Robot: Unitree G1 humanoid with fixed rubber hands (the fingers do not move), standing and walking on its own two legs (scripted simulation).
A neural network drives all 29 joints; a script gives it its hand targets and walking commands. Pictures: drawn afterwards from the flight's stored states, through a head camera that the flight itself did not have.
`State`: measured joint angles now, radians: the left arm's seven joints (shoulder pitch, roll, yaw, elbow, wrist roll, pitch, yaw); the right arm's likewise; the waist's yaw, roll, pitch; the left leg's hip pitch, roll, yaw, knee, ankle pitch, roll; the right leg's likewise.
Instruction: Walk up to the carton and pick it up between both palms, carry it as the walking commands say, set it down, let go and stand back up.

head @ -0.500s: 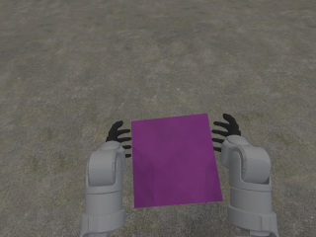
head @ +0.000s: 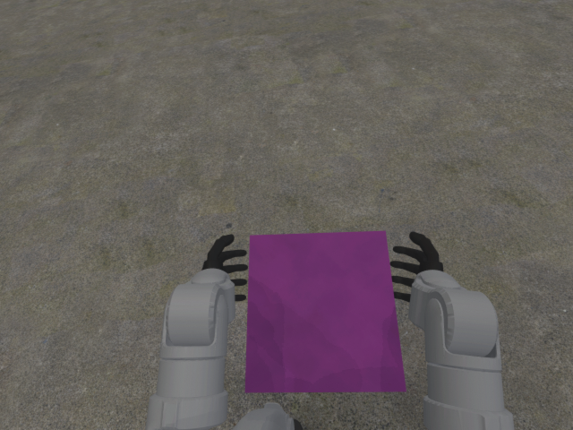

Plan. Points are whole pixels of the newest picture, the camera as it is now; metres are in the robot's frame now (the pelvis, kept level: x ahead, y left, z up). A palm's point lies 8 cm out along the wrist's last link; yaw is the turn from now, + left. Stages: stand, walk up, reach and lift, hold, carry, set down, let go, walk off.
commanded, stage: carry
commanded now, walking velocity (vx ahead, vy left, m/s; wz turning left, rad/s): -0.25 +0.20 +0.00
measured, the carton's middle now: (319, 312) +0.30 -0.01 -0.05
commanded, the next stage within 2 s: none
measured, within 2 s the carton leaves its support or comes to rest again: neither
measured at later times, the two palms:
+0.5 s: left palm out of the picture +0.06 +0.30 +0.05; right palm out of the picture +0.09 +0.03 +0.08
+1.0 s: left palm out of the picture -0.13 +0.35 +0.11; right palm out of the picture -0.13 +0.07 +0.11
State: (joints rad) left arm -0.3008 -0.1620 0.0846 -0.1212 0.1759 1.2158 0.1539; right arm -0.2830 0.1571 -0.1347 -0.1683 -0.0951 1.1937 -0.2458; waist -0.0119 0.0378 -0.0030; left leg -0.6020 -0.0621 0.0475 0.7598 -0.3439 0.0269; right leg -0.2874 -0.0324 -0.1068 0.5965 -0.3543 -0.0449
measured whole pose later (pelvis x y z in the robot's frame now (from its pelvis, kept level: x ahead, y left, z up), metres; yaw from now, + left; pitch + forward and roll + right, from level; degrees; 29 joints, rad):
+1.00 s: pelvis -0.43 +0.22 +0.01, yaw +0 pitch +3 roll +5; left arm -0.32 -0.17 0.13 -0.26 0.20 1.21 0.14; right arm -0.39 0.19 -0.12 -0.25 -0.07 1.20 -0.32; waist -0.04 0.01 0.00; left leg -0.59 -0.04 -0.09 1.15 -0.39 -0.11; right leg -0.37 -0.15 -0.05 0.53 -0.21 0.02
